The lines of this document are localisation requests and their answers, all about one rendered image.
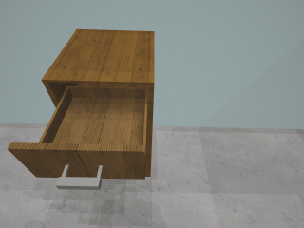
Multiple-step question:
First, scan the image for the cabinet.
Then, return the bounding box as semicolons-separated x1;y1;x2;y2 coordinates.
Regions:
42;29;155;177

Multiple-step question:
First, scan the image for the drawer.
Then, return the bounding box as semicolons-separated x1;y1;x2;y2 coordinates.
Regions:
7;85;148;180

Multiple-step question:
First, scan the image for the handle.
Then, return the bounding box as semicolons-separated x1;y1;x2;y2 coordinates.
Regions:
55;164;104;190

